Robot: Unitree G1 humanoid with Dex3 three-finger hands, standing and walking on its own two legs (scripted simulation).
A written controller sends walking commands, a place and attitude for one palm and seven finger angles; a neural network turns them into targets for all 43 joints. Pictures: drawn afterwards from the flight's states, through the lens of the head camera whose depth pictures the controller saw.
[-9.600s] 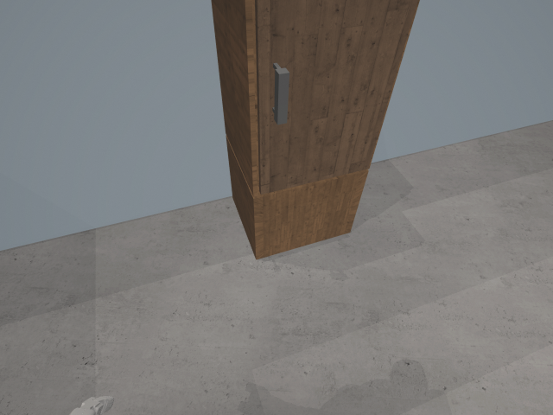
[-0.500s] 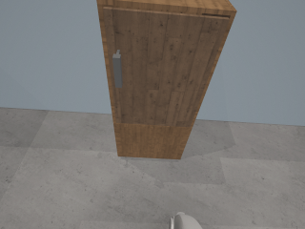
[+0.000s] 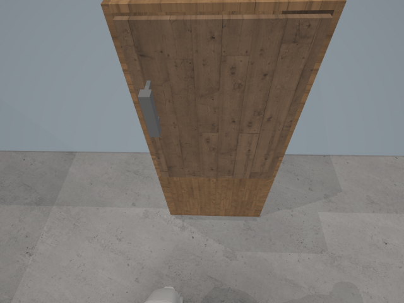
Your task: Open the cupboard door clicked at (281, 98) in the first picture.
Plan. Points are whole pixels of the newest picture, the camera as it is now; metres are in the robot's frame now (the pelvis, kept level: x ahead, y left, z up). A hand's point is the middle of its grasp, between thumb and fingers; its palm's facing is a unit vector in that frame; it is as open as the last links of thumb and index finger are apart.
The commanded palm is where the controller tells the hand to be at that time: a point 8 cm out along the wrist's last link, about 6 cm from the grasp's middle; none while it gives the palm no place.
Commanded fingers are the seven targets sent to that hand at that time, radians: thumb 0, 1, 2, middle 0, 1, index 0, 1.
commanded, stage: come to a stop and stand still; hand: left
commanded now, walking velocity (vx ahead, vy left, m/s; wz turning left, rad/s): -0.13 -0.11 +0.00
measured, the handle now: (152, 109) +0.55 +0.17 +0.04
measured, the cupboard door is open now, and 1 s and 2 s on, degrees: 0 0 0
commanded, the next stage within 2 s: look again from close up in 1.00 s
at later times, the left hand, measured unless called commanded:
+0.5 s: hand out of the picture +0.03 +0.19 -0.17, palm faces +0.00 -0.97 -0.23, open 7.4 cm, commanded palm none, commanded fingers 0.00 0.90 0.90 -0.20 -0.30 -0.20 -0.30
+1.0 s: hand out of the picture -0.07 +0.10 -0.17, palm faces +0.06 -0.98 -0.16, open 7.3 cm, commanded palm none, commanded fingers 0.00 0.90 0.90 -0.20 -0.30 -0.20 -0.30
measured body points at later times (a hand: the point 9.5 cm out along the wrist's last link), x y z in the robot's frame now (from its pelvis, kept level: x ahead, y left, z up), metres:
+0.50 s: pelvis -0.03 -0.01 +0.00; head +0.00 -0.01 +0.45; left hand +0.03 +0.24 -0.15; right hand +0.00 -0.25 -0.15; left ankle +0.02 +0.14 -0.73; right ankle -0.08 -0.15 -0.71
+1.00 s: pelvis -0.06 -0.06 +0.01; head -0.05 -0.06 +0.46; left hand -0.07 +0.15 -0.16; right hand -0.06 -0.27 -0.16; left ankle -0.07 +0.08 -0.73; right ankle -0.07 -0.15 -0.73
